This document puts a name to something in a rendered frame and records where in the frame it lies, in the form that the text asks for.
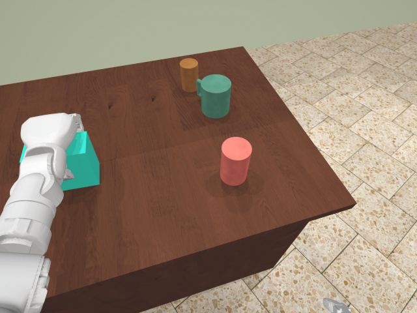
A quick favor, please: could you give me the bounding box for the right robot hand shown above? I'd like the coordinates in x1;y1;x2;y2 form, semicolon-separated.
323;298;352;313

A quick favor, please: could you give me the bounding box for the robot left forearm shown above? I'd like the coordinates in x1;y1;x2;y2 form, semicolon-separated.
0;143;66;256

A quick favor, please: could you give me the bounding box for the sponge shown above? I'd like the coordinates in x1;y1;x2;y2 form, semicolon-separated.
20;131;100;191

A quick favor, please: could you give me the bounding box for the left robot hand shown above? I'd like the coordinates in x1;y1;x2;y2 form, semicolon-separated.
21;113;84;181

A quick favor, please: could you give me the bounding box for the table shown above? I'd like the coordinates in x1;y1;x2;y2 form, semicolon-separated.
0;46;357;313

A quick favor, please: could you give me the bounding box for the left robot upper arm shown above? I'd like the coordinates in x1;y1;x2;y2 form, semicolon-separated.
0;252;51;313

